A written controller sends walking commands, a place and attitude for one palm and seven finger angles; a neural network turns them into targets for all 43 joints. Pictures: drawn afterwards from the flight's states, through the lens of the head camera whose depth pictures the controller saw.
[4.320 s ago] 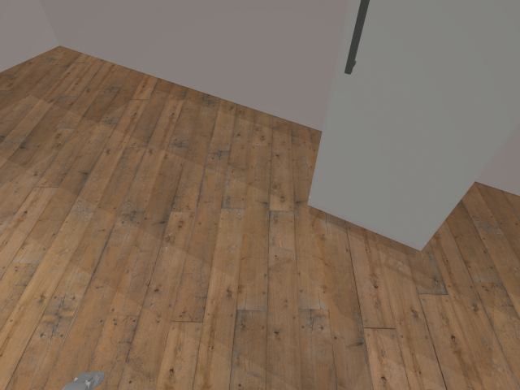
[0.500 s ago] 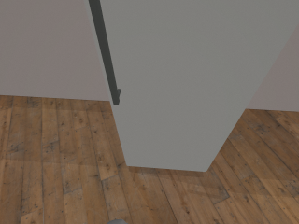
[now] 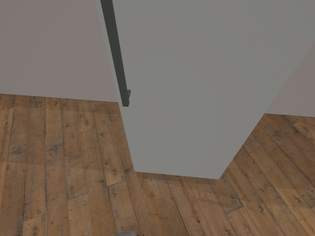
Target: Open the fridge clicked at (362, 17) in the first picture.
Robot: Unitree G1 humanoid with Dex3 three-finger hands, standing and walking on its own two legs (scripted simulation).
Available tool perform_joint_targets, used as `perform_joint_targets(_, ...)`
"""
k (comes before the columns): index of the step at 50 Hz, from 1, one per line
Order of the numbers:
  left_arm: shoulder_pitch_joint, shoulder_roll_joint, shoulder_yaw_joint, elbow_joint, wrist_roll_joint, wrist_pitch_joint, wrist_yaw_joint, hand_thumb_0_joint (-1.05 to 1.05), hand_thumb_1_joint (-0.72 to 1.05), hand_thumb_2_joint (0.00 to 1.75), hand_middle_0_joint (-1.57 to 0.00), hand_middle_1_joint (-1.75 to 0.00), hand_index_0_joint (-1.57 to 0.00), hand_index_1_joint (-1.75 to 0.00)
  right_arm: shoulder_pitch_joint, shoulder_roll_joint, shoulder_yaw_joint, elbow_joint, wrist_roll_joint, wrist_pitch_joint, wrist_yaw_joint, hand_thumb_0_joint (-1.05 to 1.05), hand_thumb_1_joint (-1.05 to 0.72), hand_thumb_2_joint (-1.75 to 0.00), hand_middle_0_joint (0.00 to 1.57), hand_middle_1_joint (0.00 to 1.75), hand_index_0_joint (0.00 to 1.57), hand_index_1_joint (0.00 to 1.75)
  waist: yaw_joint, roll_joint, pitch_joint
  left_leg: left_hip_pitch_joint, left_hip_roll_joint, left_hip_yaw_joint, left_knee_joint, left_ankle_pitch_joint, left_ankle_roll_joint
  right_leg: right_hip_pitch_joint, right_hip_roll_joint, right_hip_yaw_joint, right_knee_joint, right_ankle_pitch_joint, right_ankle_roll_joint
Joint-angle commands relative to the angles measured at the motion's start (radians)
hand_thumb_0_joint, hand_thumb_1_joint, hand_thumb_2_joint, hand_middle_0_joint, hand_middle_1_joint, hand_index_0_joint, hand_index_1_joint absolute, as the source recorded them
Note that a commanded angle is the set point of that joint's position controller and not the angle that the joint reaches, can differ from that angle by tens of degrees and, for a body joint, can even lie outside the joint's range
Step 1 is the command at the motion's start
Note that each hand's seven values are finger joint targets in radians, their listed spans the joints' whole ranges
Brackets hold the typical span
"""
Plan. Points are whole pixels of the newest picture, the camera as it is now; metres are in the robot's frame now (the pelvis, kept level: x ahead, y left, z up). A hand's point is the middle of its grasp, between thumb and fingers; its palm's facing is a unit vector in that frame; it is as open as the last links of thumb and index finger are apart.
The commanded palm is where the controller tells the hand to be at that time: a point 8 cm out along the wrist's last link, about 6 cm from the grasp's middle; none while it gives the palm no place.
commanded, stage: come to a stop and stand still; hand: left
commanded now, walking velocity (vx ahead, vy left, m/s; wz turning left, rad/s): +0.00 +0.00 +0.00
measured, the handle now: (116, 34) +0.51 +0.15 +0.24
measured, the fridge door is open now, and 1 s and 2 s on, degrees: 0 0 0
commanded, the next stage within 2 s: look again from close up in 1.56 s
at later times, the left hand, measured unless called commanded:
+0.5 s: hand out of the picture -0.01 +0.19 -0.18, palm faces +0.06 -0.97 -0.22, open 7.3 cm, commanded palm none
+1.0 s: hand out of the picture -0.04 +0.20 -0.17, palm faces +0.05 -0.97 -0.22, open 7.3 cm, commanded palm none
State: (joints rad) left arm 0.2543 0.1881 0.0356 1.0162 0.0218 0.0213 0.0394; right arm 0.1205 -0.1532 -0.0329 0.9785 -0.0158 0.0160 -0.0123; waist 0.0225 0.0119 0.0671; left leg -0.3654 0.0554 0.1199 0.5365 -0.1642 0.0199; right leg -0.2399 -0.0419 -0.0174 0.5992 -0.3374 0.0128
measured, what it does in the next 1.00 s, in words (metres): stands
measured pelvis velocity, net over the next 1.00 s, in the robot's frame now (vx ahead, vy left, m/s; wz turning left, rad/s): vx -0.01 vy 0.01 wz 0.03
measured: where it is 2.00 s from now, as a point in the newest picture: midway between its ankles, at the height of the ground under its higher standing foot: outside the picture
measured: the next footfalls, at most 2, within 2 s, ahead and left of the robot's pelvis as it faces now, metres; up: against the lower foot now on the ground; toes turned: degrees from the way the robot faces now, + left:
none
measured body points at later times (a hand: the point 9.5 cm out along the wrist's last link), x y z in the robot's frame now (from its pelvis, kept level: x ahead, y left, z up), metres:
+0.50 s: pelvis -0.03 +0.00 -0.01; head -0.04 +0.01 +0.44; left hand -0.01 +0.24 -0.16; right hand -0.04 -0.23 -0.16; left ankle +0.07 +0.11 -0.73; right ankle -0.02 -0.14 -0.73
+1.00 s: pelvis -0.01 +0.01 +0.00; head -0.01 +0.02 +0.45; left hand -0.04 +0.26 -0.15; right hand +0.06 -0.25 -0.13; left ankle +0.07 +0.11 -0.73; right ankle -0.02 -0.14 -0.73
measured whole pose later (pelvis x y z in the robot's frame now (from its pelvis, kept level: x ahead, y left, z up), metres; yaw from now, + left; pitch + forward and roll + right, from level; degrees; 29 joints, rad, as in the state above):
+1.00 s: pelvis -0.01 +0.01 +0.00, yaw +2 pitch -1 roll -1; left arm 0.36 0.22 0.01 1.06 0.03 -0.01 0.02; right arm 0.21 -0.23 -0.01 1.03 -0.01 -0.01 0.00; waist 0.02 -0.01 0.01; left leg -0.34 0.00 0.03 0.48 -0.13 0.03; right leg -0.18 -0.04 -0.03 0.49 -0.29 0.03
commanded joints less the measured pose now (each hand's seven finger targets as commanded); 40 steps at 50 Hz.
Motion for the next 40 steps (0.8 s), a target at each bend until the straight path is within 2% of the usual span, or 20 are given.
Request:
perform_joint_targets(1, 0.049, 0.162, -0.001, -0.085, 0.020, -0.050, 0.010, 0.00, 0.90, 0.90, -0.20, -0.30, -0.20, -0.30, 0.093, -0.072, -0.024, -0.115, -0.003, -0.009, 0.011, 0.00, -0.90, -0.90, 0.20, 0.30, 0.20, 0.30, -0.041, -0.203, -0.130, 0.028, -0.035, -0.052, 0.195, -0.240, -0.031, -0.006, -0.230, 0.168, -0.222, 0.372, -0.127)
perform_joint_targets(2, 0.023, 0.156, 0.011, -0.104, 0.017, -0.053, 0.013, 0.00, 0.90, 0.90, -0.20, -0.30, -0.20, -0.30, 0.088, -0.079, -0.029, -0.114, -0.003, -0.003, 0.013, 0.00, -0.90, -0.90, 0.20, 0.30, 0.20, 0.30, -0.048, -0.185, -0.131, 0.016, -0.042, -0.060, 0.214, -0.219, -0.022, -0.012, -0.182, 0.165, -0.199, 0.326, -0.136)
perform_joint_targets(3, 0.009, 0.162, 0.015, -0.108, 0.010, -0.055, 0.016, 0.00, 0.90, 0.90, -0.20, -0.30, -0.20, -0.30, 0.094, -0.084, -0.029, -0.118, -0.001, -0.003, 0.012, 0.00, -0.90, -0.90, 0.20, 0.30, 0.20, 0.30, -0.054, -0.222, -0.102, 0.013, -0.039, -0.062, 0.197, -0.188, -0.015, -0.030, -0.181, 0.165, -0.178, 0.311, -0.138)
perform_joint_targets(4, -0.010, 0.166, 0.018, -0.120, 0.008, -0.055, 0.017, 0.00, 0.90, 0.90, -0.20, -0.30, -0.20, -0.30, 0.118, -0.088, -0.029, -0.114, -0.002, -0.005, 0.010, 0.00, -0.90, -0.90, 0.20, 0.30, 0.20, 0.30, -0.068, -0.172, -0.091, 0.048, -0.037, -0.061, 0.139, -0.132, -0.011, -0.050, -0.164, 0.122, -0.150, 0.279, -0.127)
perform_joint_targets(6, 0.004, 0.148, 0.012, -0.131, 0.003, -0.038, 0.013, 0.00, 0.90, 0.90, -0.20, -0.30, -0.20, -0.30, 0.150, -0.090, -0.023, -0.102, -0.001, -0.008, 0.010, 0.00, -0.90, -0.90, 0.20, 0.30, 0.20, 0.30, -0.068, -0.049, -0.020, 0.118, -0.020, -0.086, 0.058, -0.079, -0.006, -0.185, -0.115, 0.088, -0.148, 0.011, -0.090)
perform_joint_targets(8, 0.033, 0.135, 0.011, -0.139, 0.005, -0.019, 0.010, 0.00, 0.90, 0.90, -0.20, -0.30, -0.20, -0.30, 0.162, -0.114, -0.026, -0.101, -0.008, 0.000, 0.010, 0.00, -0.90, -0.90, 0.20, 0.30, 0.20, 0.30, -0.054, -0.018, 0.081, 0.022, 0.009, -0.151, -0.015, -0.236, 0.009, -0.239, -0.062, 0.073, -0.172, -0.263, -0.074)
perform_joint_targets(9, 0.042, 0.132, 0.012, -0.140, 0.009, -0.015, 0.009, 0.00, 0.90, 0.90, -0.20, -0.30, -0.20, -0.30, 0.172, -0.120, -0.025, -0.102, -0.010, 0.001, 0.010, 0.00, -0.90, -0.90, 0.20, 0.30, 0.20, 0.30, -0.048, -0.009, 0.101, -0.021, 0.015, -0.167, -0.043, -0.272, 0.014, -0.224, -0.050, 0.058, -0.166, -0.294, -0.070)
perform_joint_targets(13, 0.088, 0.128, 0.019, -0.133, 0.004, -0.012, 0.004, 0.00, 0.90, 0.90, -0.20, -0.30, -0.20, -0.30, 0.210, -0.126, -0.021, -0.094, -0.015, -0.002, 0.006, 0.00, -0.90, -0.90, 0.20, 0.30, 0.20, 0.30, -0.037, -0.012, 0.076, -0.069, 0.003, -0.189, -0.066, -0.336, 0.017, -0.195, -0.047, 0.060, -0.165, -0.318, -0.071)
perform_joint_targets(17, 0.110, 0.121, 0.019, -0.130, 0.002, -0.013, 0.001, 0.00, 0.90, 0.90, -0.20, -0.30, -0.20, -0.30, 0.236, -0.126, -0.016, -0.082, -0.016, -0.006, 0.003, 0.00, -0.90, -0.90, 0.20, 0.30, 0.20, 0.30, -0.030, 0.018, 0.047, -0.076, 0.011, -0.212, -0.102, -0.357, 0.020, -0.168, -0.038, 0.049, -0.156, -0.296, -0.070)
perform_joint_targets(20, 0.129, 0.111, 0.016, -0.117, 0.001, -0.020, -0.001, 0.00, 0.90, 0.90, -0.20, -0.30, -0.20, -0.30, 0.242, -0.125, -0.014, -0.071, -0.012, -0.015, 0.000, 0.00, -0.90, -0.90, 0.20, 0.30, 0.20, 0.30, -0.024, 0.000, 0.004, -0.053, 0.018, -0.223, -0.111, -0.304, 0.022, -0.122, -0.038, 0.047, -0.156, -0.220, -0.070)
perform_joint_targets(23, 0.131, 0.109, 0.015, -0.107, 0.001, -0.020, -0.003, 0.00, 0.90, 0.90, -0.20, -0.30, -0.20, -0.30, 0.249, -0.131, -0.014, -0.055, -0.012, -0.017, -0.001, 0.00, -0.90, -0.90, 0.20, 0.30, 0.20, 0.30, -0.027, 0.011, 0.016, -0.048, 0.021, -0.233, -0.135, -0.333, 0.019, -0.135, -0.036, 0.047, -0.167, -0.237, -0.068)
perform_joint_targets(26, 0.151, 0.111, 0.012, -0.089, 0.001, -0.025, -0.003, 0.00, 0.90, 0.90, -0.20, -0.30, -0.20, -0.30, 0.237, -0.147, -0.016, -0.045, -0.008, -0.021, -0.002, 0.00, -0.90, -0.90, 0.20, 0.30, 0.20, 0.30, -0.021, 0.043, 0.013, -0.049, 0.040, -0.260, -0.178, -0.354, 0.026, -0.104, -0.022, 0.037, -0.159, -0.189, -0.062)
perform_joint_targets(28, 0.163, 0.111, 0.012, -0.077, 0.003, -0.026, -0.004, 0.00, 0.90, 0.90, -0.20, -0.30, -0.20, -0.30, 0.230, -0.153, -0.019, -0.038, -0.009, -0.020, -0.002, 0.00, -0.90, -0.90, 0.20, 0.30, 0.20, 0.30, -0.021, 0.023, 0.023, -0.053, 0.032, -0.254, -0.179, -0.361, 0.023, -0.109, -0.025, 0.048, -0.175, -0.211, -0.066)
perform_joint_targets(29, 0.166, 0.112, 0.011, -0.072, 0.003, -0.029, -0.004, 0.00, 0.90, 0.90, -0.20, -0.30, -0.20, -0.30, 0.233, -0.149, -0.016, -0.034, -0.007, -0.022, -0.002, 0.00, -0.90, -0.90, 0.20, 0.30, 0.20, 0.30, -0.021, 0.024, -0.001, -0.028, 0.034, -0.254, -0.180, -0.325, 0.025, -0.094, -0.026, 0.045, -0.173, -0.175, -0.066)
perform_joint_targets(33, 0.170, 0.120, 0.009, -0.050, 0.004, -0.034, -0.006, 0.00, 0.90, 0.90, -0.20, -0.30, -0.20, -0.30, 0.211, -0.168, -0.020, -0.022, -0.004, -0.027, -0.003, 0.00, -0.90, -0.90, 0.20, 0.30, 0.20, 0.30, -0.023, 0.018, 0.006, -0.001, 0.040, -0.264, -0.201, -0.334, 0.024, -0.105, -0.026, 0.051, -0.188, -0.167, -0.061)
perform_joint_targets(34, 0.178, 0.122, 0.008, -0.044, 0.004, -0.037, -0.006, 0.00, 0.90, 0.90, -0.20, -0.30, -0.20, -0.30, 0.204, -0.169, -0.019, -0.018, -0.003, -0.030, -0.003, 0.00, -0.90, -0.90, 0.20, 0.30, 0.20, 0.30, -0.021, 0.021, -0.012, 0.021, 0.042, -0.262, -0.197, -0.301, 0.027, -0.092, -0.030, 0.049, -0.189, -0.134, -0.061)
perform_joint_targets(38, 0.167, 0.140, 0.004, -0.026, 0.005, -0.042, -0.008, 0.00, 0.90, 0.90, -0.20, -0.30, -0.20, -0.30, 0.176, -0.184, -0.021, -0.009, -0.001, -0.030, -0.001, 0.00, -0.90, -0.90, 0.20, 0.30, 0.20, 0.30, -0.028, -0.013, 0.014, 0.043, 0.032, -0.247, -0.187, -0.288, 0.020, -0.129, -0.046, 0.075, -0.230, -0.172, -0.062)
perform_joint_targets(40, 0.161, 0.146, 0.002, -0.020, 0.006, -0.047, -0.008, 0.00, 0.90, 0.90, -0.20, -0.30, -0.20, -0.30, 0.165, -0.188, -0.019, -0.004, 0.001, -0.035, -0.001, 0.00, -0.90, -0.90, 0.20, 0.30, 0.20, 0.30, -0.029, -0.022, 0.009, 0.066, 0.035, -0.237, -0.179, -0.235, 0.021, -0.122, -0.053, 0.082, -0.239, -0.129, -0.062)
